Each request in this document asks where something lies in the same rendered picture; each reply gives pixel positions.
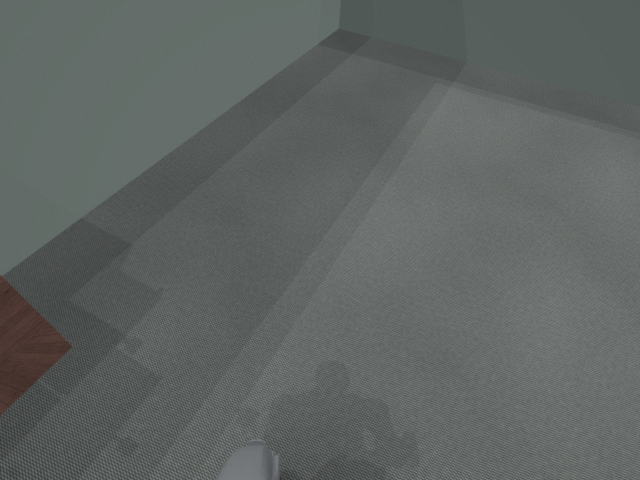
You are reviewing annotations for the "cabinet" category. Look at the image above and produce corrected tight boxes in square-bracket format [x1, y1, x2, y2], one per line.
[0, 275, 73, 415]

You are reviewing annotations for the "left robot shin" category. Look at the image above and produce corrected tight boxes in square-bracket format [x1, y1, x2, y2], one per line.
[247, 440, 268, 448]

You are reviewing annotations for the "robot left thigh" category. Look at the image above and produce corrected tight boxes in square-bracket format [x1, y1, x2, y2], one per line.
[215, 445, 280, 480]

